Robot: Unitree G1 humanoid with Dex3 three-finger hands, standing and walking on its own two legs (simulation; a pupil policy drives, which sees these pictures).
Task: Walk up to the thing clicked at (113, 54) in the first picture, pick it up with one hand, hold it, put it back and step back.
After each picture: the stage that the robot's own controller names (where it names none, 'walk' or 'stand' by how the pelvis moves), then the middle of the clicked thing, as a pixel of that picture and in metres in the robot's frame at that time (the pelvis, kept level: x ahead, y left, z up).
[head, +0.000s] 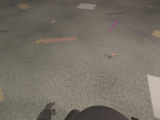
stand; (112, 56) +1.22 -0.40 -0.72
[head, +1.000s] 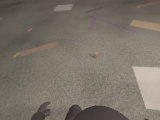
walk; (96, 55) +1.14 +0.02 -0.69
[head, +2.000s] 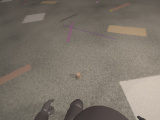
walk; (78, 75) +0.66 +0.26 -0.71
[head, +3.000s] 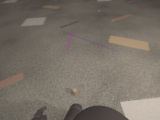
walk; (75, 91) +0.44 +0.24 -0.71
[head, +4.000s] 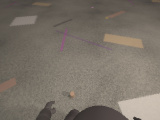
stand; (72, 94) +0.37 +0.23 -0.72
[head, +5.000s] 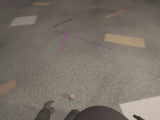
stand; (73, 96) +0.33 +0.23 -0.71
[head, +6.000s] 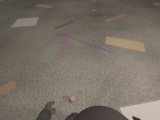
stand; (73, 99) +0.33 +0.21 -0.72
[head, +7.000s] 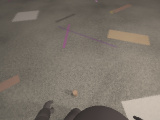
stand; (75, 93) +0.35 +0.21 -0.72
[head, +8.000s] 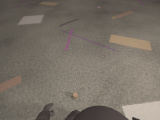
stand; (75, 95) +0.36 +0.21 -0.72
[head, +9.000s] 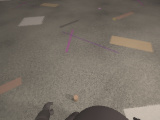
stand; (76, 98) +0.33 +0.20 -0.72
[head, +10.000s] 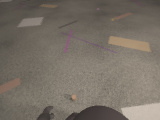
stand; (74, 97) +0.34 +0.22 -0.73
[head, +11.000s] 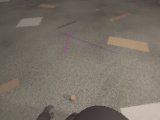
stand; (73, 98) +0.34 +0.23 -0.73
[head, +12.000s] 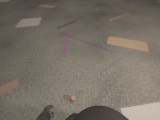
stand; (73, 98) +0.33 +0.23 -0.73
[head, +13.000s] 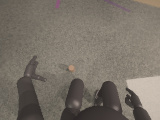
go down; (71, 68) +0.41 +0.21 -0.47
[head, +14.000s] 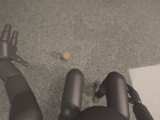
go down; (67, 57) +0.46 +0.21 -0.32
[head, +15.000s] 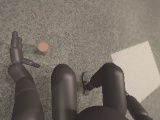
close in; (43, 49) +0.45 +0.25 -0.25
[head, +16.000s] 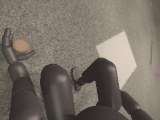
close; (21, 48) +0.44 +0.27 -0.23
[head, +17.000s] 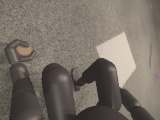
lift; (24, 51) +0.41 +0.26 -0.24
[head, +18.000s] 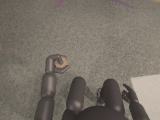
lift; (62, 64) +0.34 +0.21 -0.03
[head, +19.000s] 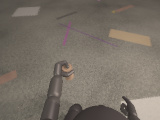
hold; (68, 72) +0.33 +0.18 +0.00
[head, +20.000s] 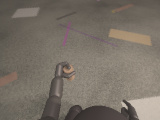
hold; (69, 72) +0.33 +0.17 -0.01
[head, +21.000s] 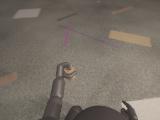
crouch; (70, 73) +0.33 +0.17 -0.01
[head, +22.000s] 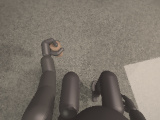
crouch; (57, 49) +0.47 +0.21 -0.10
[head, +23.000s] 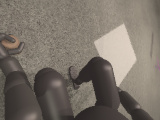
lower; (13, 46) +0.46 +0.27 -0.24
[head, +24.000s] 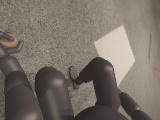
lower; (11, 44) +0.46 +0.29 -0.24
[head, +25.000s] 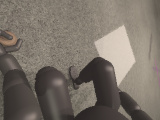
lower; (10, 42) +0.46 +0.29 -0.24
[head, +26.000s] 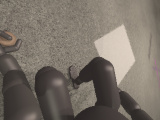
lower; (9, 42) +0.46 +0.29 -0.24
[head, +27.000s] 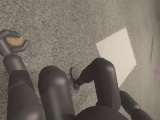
draw back; (16, 43) +0.45 +0.28 -0.24
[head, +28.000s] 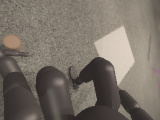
withdraw; (13, 44) +0.45 +0.28 -0.24
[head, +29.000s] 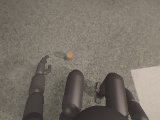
walk; (70, 56) +0.48 +0.21 -0.34
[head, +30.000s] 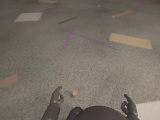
stand; (75, 94) +0.38 +0.18 -0.66
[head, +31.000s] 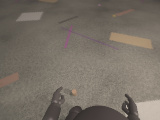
stand; (74, 92) +0.39 +0.20 -0.67
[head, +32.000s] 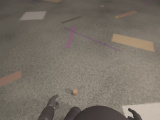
stand; (75, 92) +0.39 +0.19 -0.69
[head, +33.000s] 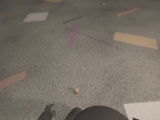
walk; (77, 91) +0.41 +0.20 -0.72
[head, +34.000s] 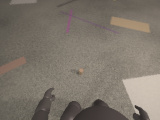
walk; (81, 71) +0.60 +0.13 -0.70
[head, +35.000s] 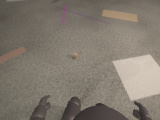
walk; (75, 55) +0.89 +0.28 -0.70
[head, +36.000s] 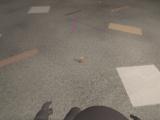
stand; (81, 59) +1.01 +0.20 -0.71
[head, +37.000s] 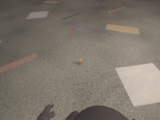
stand; (80, 61) +1.01 +0.22 -0.73
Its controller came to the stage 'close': yes
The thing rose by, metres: 0.72
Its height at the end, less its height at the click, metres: +0.00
